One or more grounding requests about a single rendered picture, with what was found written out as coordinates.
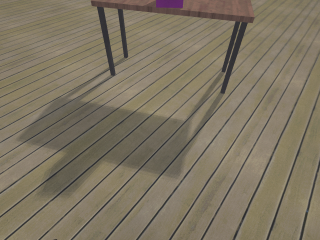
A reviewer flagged table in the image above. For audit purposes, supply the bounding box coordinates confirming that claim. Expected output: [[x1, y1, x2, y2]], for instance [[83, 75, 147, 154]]
[[91, 0, 255, 94]]

